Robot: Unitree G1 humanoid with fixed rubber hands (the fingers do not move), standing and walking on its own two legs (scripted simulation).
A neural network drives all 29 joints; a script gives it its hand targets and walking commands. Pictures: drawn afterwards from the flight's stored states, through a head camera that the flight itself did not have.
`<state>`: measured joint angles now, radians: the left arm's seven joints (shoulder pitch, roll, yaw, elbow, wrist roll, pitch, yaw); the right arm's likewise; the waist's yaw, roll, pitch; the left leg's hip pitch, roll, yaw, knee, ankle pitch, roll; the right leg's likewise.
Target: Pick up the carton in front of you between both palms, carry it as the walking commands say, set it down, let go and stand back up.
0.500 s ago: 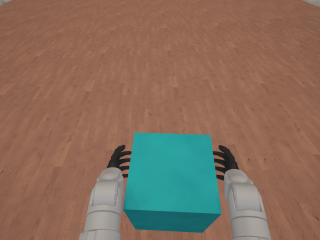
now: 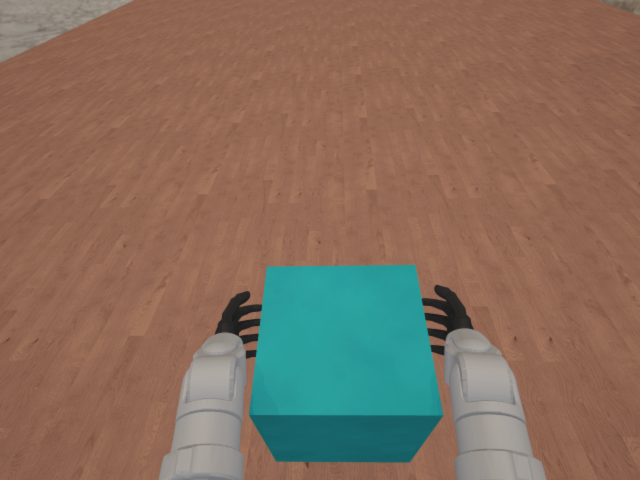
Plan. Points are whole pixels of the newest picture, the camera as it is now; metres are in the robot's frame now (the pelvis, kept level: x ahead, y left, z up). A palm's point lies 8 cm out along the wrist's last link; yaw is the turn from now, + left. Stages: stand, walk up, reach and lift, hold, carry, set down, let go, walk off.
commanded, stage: hold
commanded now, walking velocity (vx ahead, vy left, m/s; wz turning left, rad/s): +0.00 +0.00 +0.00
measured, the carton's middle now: (341, 369) +0.31 +0.00 -0.05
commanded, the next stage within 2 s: set down in 0.08 s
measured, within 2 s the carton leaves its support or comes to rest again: neither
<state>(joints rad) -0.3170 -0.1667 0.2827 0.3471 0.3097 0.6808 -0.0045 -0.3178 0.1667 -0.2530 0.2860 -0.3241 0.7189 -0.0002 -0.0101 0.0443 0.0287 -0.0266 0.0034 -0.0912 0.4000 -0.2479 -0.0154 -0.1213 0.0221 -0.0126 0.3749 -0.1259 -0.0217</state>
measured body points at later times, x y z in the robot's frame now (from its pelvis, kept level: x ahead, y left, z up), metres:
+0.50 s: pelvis -0.01 +0.02 -0.02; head +0.07 +0.00 +0.43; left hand +0.36 +0.15 -0.03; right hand +0.35 -0.15 -0.03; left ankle +0.00 +0.14 -0.74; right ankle +0.06 -0.10 -0.74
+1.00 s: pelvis -0.04 +0.03 -0.14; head +0.19 +0.01 +0.25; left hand +0.41 +0.15 -0.22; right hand +0.38 -0.15 -0.22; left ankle +0.00 +0.14 -0.74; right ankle +0.06 -0.11 -0.74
